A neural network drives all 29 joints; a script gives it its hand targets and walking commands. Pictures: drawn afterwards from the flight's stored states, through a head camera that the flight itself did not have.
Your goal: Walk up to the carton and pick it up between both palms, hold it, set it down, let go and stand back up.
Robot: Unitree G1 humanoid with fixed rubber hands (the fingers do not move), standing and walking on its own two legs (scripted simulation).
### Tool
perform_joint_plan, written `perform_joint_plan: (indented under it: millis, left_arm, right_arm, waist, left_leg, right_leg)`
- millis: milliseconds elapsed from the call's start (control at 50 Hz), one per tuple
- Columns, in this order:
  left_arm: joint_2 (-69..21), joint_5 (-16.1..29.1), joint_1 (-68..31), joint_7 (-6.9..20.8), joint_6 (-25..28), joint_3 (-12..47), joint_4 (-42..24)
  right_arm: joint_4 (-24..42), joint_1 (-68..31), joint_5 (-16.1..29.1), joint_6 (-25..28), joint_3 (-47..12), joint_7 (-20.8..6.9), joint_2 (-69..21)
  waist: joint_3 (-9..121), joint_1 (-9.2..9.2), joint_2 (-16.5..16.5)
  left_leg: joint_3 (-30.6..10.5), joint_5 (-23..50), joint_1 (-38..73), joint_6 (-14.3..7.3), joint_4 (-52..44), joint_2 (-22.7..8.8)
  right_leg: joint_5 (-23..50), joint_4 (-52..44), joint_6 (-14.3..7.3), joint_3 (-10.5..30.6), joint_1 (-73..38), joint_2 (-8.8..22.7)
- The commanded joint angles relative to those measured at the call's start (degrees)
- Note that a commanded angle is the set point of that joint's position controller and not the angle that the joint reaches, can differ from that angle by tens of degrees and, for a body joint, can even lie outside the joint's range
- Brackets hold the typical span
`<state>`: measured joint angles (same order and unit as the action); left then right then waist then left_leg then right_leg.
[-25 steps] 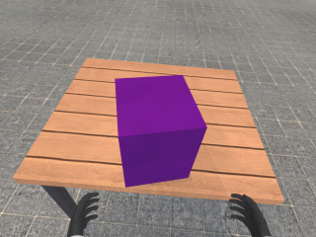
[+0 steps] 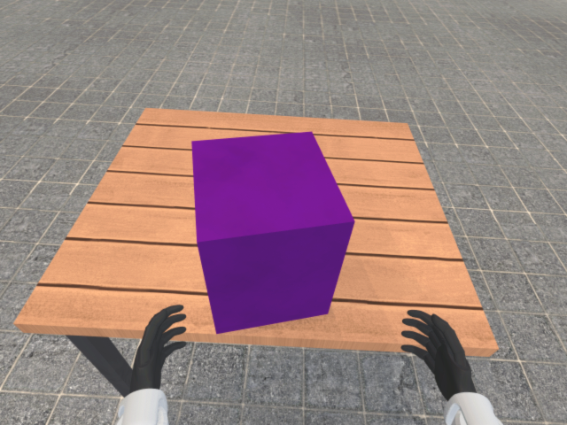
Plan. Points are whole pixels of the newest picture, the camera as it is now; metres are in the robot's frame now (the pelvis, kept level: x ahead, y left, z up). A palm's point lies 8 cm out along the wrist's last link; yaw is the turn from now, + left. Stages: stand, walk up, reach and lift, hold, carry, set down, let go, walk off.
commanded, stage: reach and lift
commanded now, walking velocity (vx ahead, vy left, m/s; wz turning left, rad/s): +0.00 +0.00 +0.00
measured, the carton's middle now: (264, 233) +0.40 +0.05 +0.03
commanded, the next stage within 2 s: none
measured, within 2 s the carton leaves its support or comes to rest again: neither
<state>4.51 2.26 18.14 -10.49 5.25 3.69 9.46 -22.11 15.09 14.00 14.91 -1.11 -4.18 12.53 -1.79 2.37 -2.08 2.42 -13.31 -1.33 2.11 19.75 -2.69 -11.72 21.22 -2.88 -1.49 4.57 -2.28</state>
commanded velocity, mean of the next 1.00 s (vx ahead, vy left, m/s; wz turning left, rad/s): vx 0.00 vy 0.00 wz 0.00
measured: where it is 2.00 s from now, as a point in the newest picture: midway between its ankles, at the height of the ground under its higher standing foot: outside the picture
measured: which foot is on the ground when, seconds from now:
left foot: down 0.00-1.00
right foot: down 0.00-1.00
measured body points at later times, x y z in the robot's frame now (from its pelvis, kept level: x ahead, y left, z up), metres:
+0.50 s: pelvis -0.01 +0.00 +0.00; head +0.01 +0.00 +0.45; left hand +0.26 +0.20 +0.06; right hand +0.29 -0.20 +0.06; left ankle -0.02 +0.14 -0.75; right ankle +0.00 -0.09 -0.75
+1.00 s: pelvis -0.01 -0.01 +0.00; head +0.01 +0.00 +0.45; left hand +0.31 +0.21 +0.12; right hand +0.36 -0.19 +0.12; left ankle -0.02 +0.14 -0.75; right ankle +0.00 -0.09 -0.75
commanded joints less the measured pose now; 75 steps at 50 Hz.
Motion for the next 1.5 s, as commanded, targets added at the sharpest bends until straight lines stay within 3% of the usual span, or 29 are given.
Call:
perform_joint_plan:
  millis: [0, 120, 180, 280, 340, 440, 640, 780, 860, 920, 1000, 1100, 1140, 1200, 1240, 1280, 1340, 1380, 1480]
  left_arm:
    - [2.70, 0.79, -12.59, -0.84, -3.46, -1.85, -15.22]
    - [2.81, 0.69, -14.37, -0.09, -11.19, -3.81, -21.51]
    - [3.67, 1.48, -17.37, 0.84, -15.45, -4.82, -23.39]
    - [4.69, 3.94, -24.18, 1.06, -21.12, -5.68, -25.76]
    - [5.54, 4.54, -25.79, 1.00, -22.72, -6.59, -28.52]
    - [6.71, 5.04, -29.37, 2.08, -26.95, -8.90, -31.22]
    - [7.39, 5.75, -37.34, 3.05, -35.90, -11.17, -33.50]
    - [7.83, 4.32, -43.96, 3.14, -41.81, -13.81, -31.36]
    - [9.45, 4.95, -47.31, 3.22, -43.46, -15.03, -32.34]
    - [10.22, 5.19, -51.69, 3.29, -44.80, -15.71, -32.54]
    - [10.44, 4.94, -56.30, 3.32, -46.37, -16.01, -28.06]
    - [12.20, 6.18, -64.27, 2.30, -45.89, -15.23, -23.52]
    - [12.91, 6.40, -69.04, 1.43, -45.65, -14.67, -22.70]
    - [13.17, 6.22, -69.88, 1.37, -46.39, -14.18, -20.88]
    - [13.88, 5.47, -73.06, 1.66, -47.01, -14.40, -18.28]
    - [14.93, 6.32, -74.80, 1.31, -47.09, -14.06, -19.36]
    - [15.73, 7.17, -78.38, 1.05, -46.54, -13.92, -14.02]
    - [17.09, 7.32, -80.36, 1.02, -45.80, -14.54, -12.12]
    - [17.71, 7.54, -84.65, 1.25, -44.99, -14.10, -7.52]
  right_arm:
    - [16.63, -11.43, 0.13, -2.67, 3.13, 1.52, 7.04]
    - [20.54, -12.38, 1.65, -8.03, 3.00, 3.46, 7.79]
    - [23.23, -15.82, 2.13, -10.93, 3.09, 4.63, 8.18]
    - [26.38, -23.23, 1.61, -15.72, 4.42, 5.42, 8.32]
    - [28.22, -24.75, 2.41, -16.89, 4.21, 5.87, 8.72]
    - [28.10, -29.38, 4.10, -18.88, 3.95, 6.98, 11.26]
    - [27.23, -40.07, 6.90, -24.49, 3.80, 8.25, 14.39]
    - [22.62, -48.68, 9.00, -28.75, 2.51, 8.84, 16.27]
    - [25.73, -53.15, 9.84, -29.32, 2.30, 9.70, 17.63]
    - [24.49, -57.61, 10.59, -30.48, 2.43, 10.22, 18.83]
    - [19.21, -61.65, 10.55, -32.56, 2.73, 9.81, 19.00]
    - [15.26, -70.32, 10.17, -33.42, 3.23, 8.49, 19.05]
    - [12.19, -74.41, 10.32, -33.59, 3.78, 7.71, 19.97]
    - [7.46, -75.07, 10.97, -33.84, 3.50, 7.10, 20.85]
    - [2.97, -77.76, 11.20, -34.26, 3.60, 6.84, 21.96]
    - [4.39, -80.86, 10.81, -33.81, 4.47, 6.74, 23.24]
    - [1.10, -85.11, 10.26, -34.02, 3.86, 6.15, 22.37]
    - [1.26, -88.01, 10.44, -33.88, 3.11, 6.09, 22.37]
    - [-4.58, -91.75, 11.53, -34.00, 1.96, 5.90, 23.08]
  waist:
    - [2.37, 1.06, -1.33]
    - [5.87, 1.34, 1.34]
    - [6.41, 1.04, 1.03]
    - [6.82, 1.32, 0.35]
    - [10.56, 1.25, 0.58]
    - [15.82, 0.94, 0.64]
    - [16.86, 0.11, 0.43]
    - [17.41, 0.36, 0.25]
    - [24.36, 0.19, -0.97]
    - [25.21, 0.32, -0.56]
    - [23.57, -0.29, 0.07]
    - [26.82, 0.45, -0.35]
    - [28.44, 0.61, 1.78]
    - [30.03, -0.26, 2.51]
    - [30.05, -0.58, 3.69]
    - [33.47, -0.84, 2.36]
    - [32.51, -0.06, 0.47]
    - [34.77, 0.82, -0.89]
    - [36.37, 0.99, -0.25]
  left_leg:
    - [1.07, 6.47, -5.54, -1.65, -5.16, 3.32]
    - [0.83, 14.13, -0.06, -0.57, -4.18, 3.22]
    - [0.84, 13.63, 0.32, -0.93, -4.66, 3.35]
    - [0.85, 8.34, -1.29, -1.66, -5.69, 2.74]
    - [0.86, 12.63, 0.42, -1.46, -4.19, 2.69]
    - [0.58, 18.40, 2.33, -0.79, -2.55, 2.97]
    - [0.19, 19.64, 2.46, -0.72, -2.41, 2.85]
    - [-0.04, 18.49, 1.04, -0.69, -2.33, 3.01]
    - [0.12, 21.05, 0.45, -0.75, -1.07, 3.53]
    - [-0.09, 21.41, -0.66, -0.48, -0.90, 3.52]
    - [-0.17, 17.44, -2.17, -0.70, -1.70, 3.37]
    - [-0.27, 10.67, -6.36, -1.74, -2.51, 3.07]
    - [-0.55, 10.51, -6.49, -1.27, -1.98, 2.87]
    - [-0.96, 15.80, -4.34, -0.65, -0.33, 2.72]
    - [-1.14, 15.39, -4.78, -0.30, -0.23, 2.81]
    - [-1.13, 15.90, -4.89, -0.28, 0.14, 2.83]
    - [-1.23, 12.97, -8.10, -1.31, -0.63, 2.79]
    - [-1.05, 13.22, -9.55, -1.82, -0.60, 3.02]
    - [-1.43, 16.86, -8.43, -1.27, -0.05, 2.90]
  right_leg:
    - [3.87, -6.41, 0.25, 5.69, 0.27, 1.97]
    - [9.82, -6.77, 0.48, 5.56, 0.23, 1.47]
    - [10.28, -6.99, 1.12, 5.63, -0.14, 1.57]
    - [2.86, -7.60, 1.28, 5.54, 2.41, 1.56]
    - [7.41, -6.48, 1.77, 5.33, 1.53, 1.43]
    - [15.25, -4.58, 2.65, 4.55, -1.93, 0.87]
    - [18.27, -4.14, 3.08, 3.91, -1.88, 0.28]
    - [21.24, -3.30, 3.64, 3.78, -2.61, 0.25]
    - [28.29, -1.71, 4.80, 3.92, -5.83, 0.49]
    - [30.74, -0.74, 5.09, 3.61, -6.08, 0.35]
    - [25.92, -1.51, 4.68, 3.76, -4.42, 0.46]
    - [18.01, -1.76, 4.36, 4.21, -3.29, 0.91]
    - [16.05, -1.45, 3.83, 3.68, -1.79, 0.55]
    - [21.39, -1.15, 3.86, 3.50, -2.85, 0.39]
    - [21.35, -1.27, 3.94, 3.27, -2.55, 0.32]
    - [22.41, -0.80, 4.39, 2.84, -3.73, 0.03]
    - [20.07, -0.98, 4.54, 3.01, -3.52, 0.46]
    - [22.46, -0.13, 5.24, 3.21, -5.93, 0.81]
    - [25.61, 0.25, 5.24, 2.71, -6.54, 0.31]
